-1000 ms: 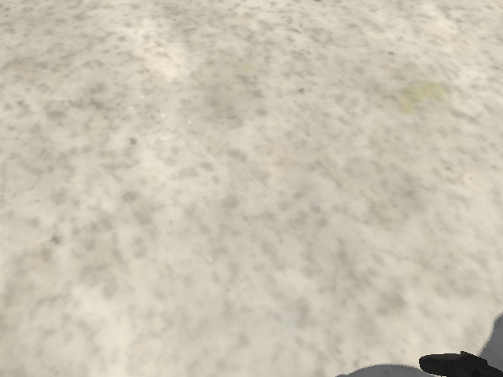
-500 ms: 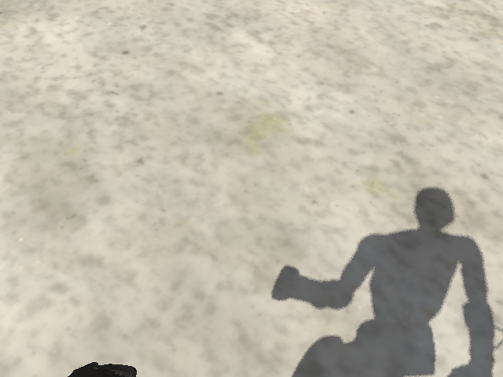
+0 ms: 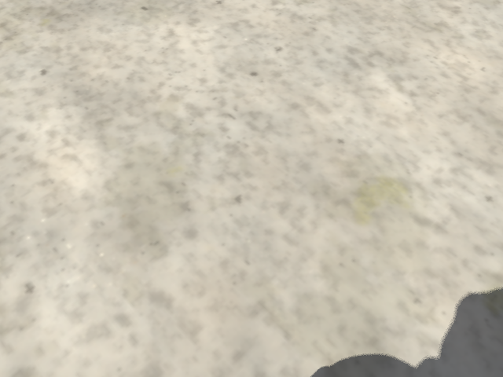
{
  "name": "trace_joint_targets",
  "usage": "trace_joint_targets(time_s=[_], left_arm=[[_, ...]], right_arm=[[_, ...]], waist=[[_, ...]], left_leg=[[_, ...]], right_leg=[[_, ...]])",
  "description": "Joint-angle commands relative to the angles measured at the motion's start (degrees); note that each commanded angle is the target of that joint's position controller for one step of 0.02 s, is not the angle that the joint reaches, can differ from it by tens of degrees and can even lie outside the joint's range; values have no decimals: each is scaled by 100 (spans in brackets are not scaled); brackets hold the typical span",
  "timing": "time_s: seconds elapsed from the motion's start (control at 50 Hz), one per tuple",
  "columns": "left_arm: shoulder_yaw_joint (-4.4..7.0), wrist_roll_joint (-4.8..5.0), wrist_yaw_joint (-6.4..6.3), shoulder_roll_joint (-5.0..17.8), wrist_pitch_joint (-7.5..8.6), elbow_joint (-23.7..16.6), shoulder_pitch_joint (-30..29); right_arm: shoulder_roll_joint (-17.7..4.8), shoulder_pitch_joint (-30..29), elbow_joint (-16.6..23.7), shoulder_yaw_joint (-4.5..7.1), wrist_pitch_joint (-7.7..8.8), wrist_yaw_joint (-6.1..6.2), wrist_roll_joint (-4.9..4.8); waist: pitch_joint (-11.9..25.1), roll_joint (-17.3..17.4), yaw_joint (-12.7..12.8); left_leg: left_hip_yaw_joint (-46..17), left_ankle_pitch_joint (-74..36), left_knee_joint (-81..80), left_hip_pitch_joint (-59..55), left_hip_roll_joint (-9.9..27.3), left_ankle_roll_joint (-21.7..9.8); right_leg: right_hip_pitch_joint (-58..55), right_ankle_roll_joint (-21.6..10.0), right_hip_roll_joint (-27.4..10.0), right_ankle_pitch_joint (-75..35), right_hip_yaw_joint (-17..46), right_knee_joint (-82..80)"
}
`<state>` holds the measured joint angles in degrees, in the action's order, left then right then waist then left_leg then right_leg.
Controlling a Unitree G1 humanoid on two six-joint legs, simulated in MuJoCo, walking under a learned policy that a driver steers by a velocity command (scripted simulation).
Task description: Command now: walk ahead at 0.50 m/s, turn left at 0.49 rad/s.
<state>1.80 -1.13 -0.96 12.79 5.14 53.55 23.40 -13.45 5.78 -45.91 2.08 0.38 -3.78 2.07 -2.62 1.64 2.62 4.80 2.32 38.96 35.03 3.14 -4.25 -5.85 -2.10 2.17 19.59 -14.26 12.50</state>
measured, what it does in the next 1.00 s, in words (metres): walks ahead, turning left: left foot, then right foot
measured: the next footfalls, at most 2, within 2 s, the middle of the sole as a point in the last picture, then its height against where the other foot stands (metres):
left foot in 0.08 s outside the picture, level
right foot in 0.62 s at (283, 349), level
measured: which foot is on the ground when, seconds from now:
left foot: up 0.00-0.06, down 0.08-0.62, up 0.64-1.00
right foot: down 0.00-0.10, up 0.12-0.60, down 0.62-1.00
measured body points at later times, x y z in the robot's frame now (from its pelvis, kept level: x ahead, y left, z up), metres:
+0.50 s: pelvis +0.27 +0.04 +0.01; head +0.30 +0.05 +0.46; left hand +0.40 +0.32 -0.09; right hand +0.34 -0.24 -0.12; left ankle +0.17 +0.08 -0.73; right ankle +0.47 -0.08 -0.69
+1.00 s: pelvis +0.50 +0.07 +0.01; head +0.54 +0.08 +0.46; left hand +0.40 +0.32 -0.12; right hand +0.75 -0.07 -0.11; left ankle +0.56 +0.22 -0.70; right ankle +0.50 -0.03 -0.73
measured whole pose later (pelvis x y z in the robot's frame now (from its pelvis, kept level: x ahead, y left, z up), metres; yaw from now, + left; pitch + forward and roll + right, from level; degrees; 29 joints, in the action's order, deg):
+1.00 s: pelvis +0.50 +0.07 +0.01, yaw +29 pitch +0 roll -1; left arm 1.9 -0.6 -0.5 13.3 3.5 49.9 18.3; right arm -14.5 7.9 -44.4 1.9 0.1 -2.6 1.6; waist -4.5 2.6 2.1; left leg 0.6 7.5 41.4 32.0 0.5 -1.3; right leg 4.5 -2.2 1.1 14.5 -8.5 18.6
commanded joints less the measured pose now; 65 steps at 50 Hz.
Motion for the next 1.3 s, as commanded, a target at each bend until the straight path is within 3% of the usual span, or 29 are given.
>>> trace_joint_targets(time_s=[0.02,0.06,0.08,0.1,0.12,0.14,0.18,0.2,0.24,0.3,0.5,0.56,0.6,0.62,0.64,0.66,0.7,0.74,0.8,0.86,0.96,1.04,1.08,1.1,1.12,1.14,1.18,1.2,1.3], left_arm=[[194,-19,-81,952,-8,-150,87],[243,-45,-110,1137,-113,-138,27],[251,-26,-103,1184,-160,-174,-21],[208,-28,-78,1032,-148,-347,-24],[142,62,42,540,-92,-780,-1],[195,-8,66,959,-21,-929,-647],[132,67,77,791,103,-963,-803],[140,-25,74,763,35,-974,-830],[124,-171,105,688,-191,-917,-585],[100,-173,154,582,-340,-1075,-882],[25,-55,216,647,-242,-1770,-2754],[61,-45,206,786,-163,-1673,-2250],[179,-83,113,995,-68,-1292,-1052],[264,-185,31,1319,-6,-1194,-212],[420,-262,8,1942,-55,-1122,169],[384,-118,63,1589,-131,-1080,-128],[216,-61,122,844,-123,-1167,-853],[146,-47,98,663,-54,-1022,-919],[154,27,134,738,128,-822,-654],[165,47,98,802,78,-762,-662],[185,59,14,869,-92,-698,-634],[281,84,-52,1056,-220,-651,-590],[306,101,-75,1095,-312,-659,-591],[297,61,-66,1055,-328,-775,-344],[179,59,-31,548,-411,-1028,26],[189,-65,-61,742,-548,-960,-153],[196,1,-75,766,-596,-1082,-873],[214,-43,-81,817,-611,-1117,-988],[200,-45,-40,694,-801,-1113,-814]], right_arm=[[-312,-294,468,55,69,12,17],[-493,468,284,158,89,73,30],[-655,1258,43,262,139,126,72],[-1169,2064,-141,446,145,223,126],[-1759,1697,12,603,71,267,-16],[-1685,1804,37,596,9,277,-161],[-1103,1327,-64,450,41,355,-173],[-946,1120,-57,398,90,378,-182],[-825,938,0,336,192,372,-204],[-1041,1154,-49,387,287,337,-202],[-1147,2082,-138,427,245,394,-119],[-1201,1835,-78,423,277,449,-96],[-1185,1710,-112,394,337,411,-121],[-910,1749,-25,304,384,371,-159],[-466,2438,91,220,384,360,-331],[-826,2446,-57,240,344,396,-134],[-818,1670,-1,223,318,330,-57],[-706,1509,34,199,233,266,-2],[-627,1601,-22,195,98,279,-3],[-518,1053,185,147,50,228,-34],[-323,362,428,14,21,104,-56],[-534,348,538,90,9,113,0],[-650,939,383,177,99,161,87],[-1129,1374,367,308,162,236,122],[-1734,1347,508,461,108,295,-26],[-1547,1657,466,490,25,311,-329],[-1015,911,509,346,-100,394,-227],[-870,660,548,302,-137,424,-199],[-1045,637,573,385,-127,375,-128]], waist=[[-158,-607,-164],[347,-706,-510],[793,-547,-874],[1351,-3,-1191],[1752,1470,-727],[1692,349,-1007],[420,-343,-537],[227,-410,-329],[295,-266,-97],[222,-130,-110],[45,213,-826],[116,338,-522],[616,58,61],[1289,-400,402],[1927,-1755,159],[1532,-1303,-28],[376,-272,-140],[109,-614,-293],[279,-673,-421],[303,-799,-384],[368,-903,-204],[362,-843,-199],[670,-372,-465],[1100,506,-607],[1538,1402,-275],[2043,708,-632],[685,216,-421],[463,226,-292],[779,220,-184]], left_leg=[[390,553,-294,-381,-371,-318],[497,1157,-443,-1293,-781,-604],[368,1046,-884,-2388,-920,-792],[-945,1605,-1145,-3786,7,-1125],[-4322,1438,-1864,-5272,1582,-2065],[-4453,922,-2225,-5203,1610,-2103],[-3076,-191,-2362,-3707,1261,-1651],[-2661,-580,-2414,-3190,938,-1445],[-2205,-1047,-2536,-2674,603,-1342],[-1987,-968,-2701,-2387,347,-1288],[-2443,-1285,-2212,-3396,328,-917],[-2515,-1656,-1913,-3272,458,-643],[-2187,-2484,-594,-3030,102,-416],[-1843,-1483,820,-2418,-234,-270],[-1195,1899,2514,-760,-1198,-14],[-1316,2631,3111,-105,-955,-66],[-1299,1792,3001,-74,-511,-41],[-1174,1610,2550,-349,-318,54],[-1021,1608,2485,-510,-456,237],[-748,1152,1841,-216,-362,373],[-259,267,260,-952,-306,321],[-165,784,-412,-1257,-382,48],[-185,353,-1219,-2081,-592,-188],[-1366,-1681,-1439,-3059,305,-515],[-3492,-4572,-1213,-4079,1943,-1629],[-3583,-3665,-1439,-4012,1888,-1967],[-2785,-1808,-1936,-2839,1192,-1516],[-2562,-1363,-2059,-2520,858,-1239],[-2424,-558,-2209,-2152,445,-984]], right_leg=[[-29,-442,-1714,-5529,156,517],[-97,-417,-1728,-6597,42,1931],[370,-331,-1649,-5978,-29,3157],[1593,-159,-1456,-3986,-50,4911],[4148,228,-19,992,390,7121],[4802,176,-186,745,1566,7337],[4647,133,-723,-26,1626,6351],[4325,185,-858,-41,1677,5906],[3792,322,-877,-64,1634,5486],[3890,486,-860,-462,1466,4804],[4277,473,-448,-1657,1497,2484],[3197,212,-309,-1356,1492,1877],[1563,-55,-132,-1218,1365,1358],[361,-342,-1057,-434,2327,1178],[-960,-1058,-2498,325,5016,612],[-508,-1184,-2579,887,5882,218],[762,-1002,-2057,346,4266,102],[1273,-733,-1594,-1227,3143,-47],[1249,-826,-1623,-4668,2214,246],[1126,-778,-1530,-5337,1533,240],[1279,-626,-1368,-4923,804,446],[959,-534,-1640,-4740,857,1222],[1106,-319,-1425,-4273,642,2633],[1916,1,-1065,-2593,426,4094],[3506,280,39,2026,528,5838],[3618,288,-114,1996,1477,6175],[3967,313,-420,1069,1620,5836],[3874,333,-500,753,1645,5471],[3357,432,-327,381,1602,4780]])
